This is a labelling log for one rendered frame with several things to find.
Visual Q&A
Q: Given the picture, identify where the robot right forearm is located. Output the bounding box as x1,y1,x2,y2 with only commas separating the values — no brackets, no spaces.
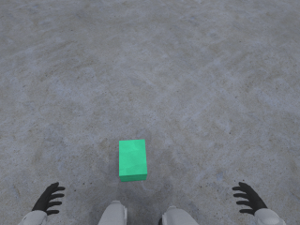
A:
254,208,286,225

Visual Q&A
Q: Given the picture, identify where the robot right thigh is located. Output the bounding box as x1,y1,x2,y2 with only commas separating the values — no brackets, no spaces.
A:
162,209,199,225

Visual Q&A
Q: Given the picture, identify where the right robot hand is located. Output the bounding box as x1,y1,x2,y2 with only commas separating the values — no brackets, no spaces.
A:
232,182,268,216

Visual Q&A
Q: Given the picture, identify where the carton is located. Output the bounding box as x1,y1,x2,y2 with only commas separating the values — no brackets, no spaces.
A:
119,139,147,182

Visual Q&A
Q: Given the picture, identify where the right robot shin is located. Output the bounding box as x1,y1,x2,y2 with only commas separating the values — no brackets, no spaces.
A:
166,206,177,213

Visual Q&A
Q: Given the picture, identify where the left robot hand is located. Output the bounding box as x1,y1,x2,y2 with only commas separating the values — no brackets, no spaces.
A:
31,182,66,216

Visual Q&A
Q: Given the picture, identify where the robot left forearm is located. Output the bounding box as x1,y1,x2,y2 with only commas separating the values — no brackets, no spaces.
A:
18,210,48,225

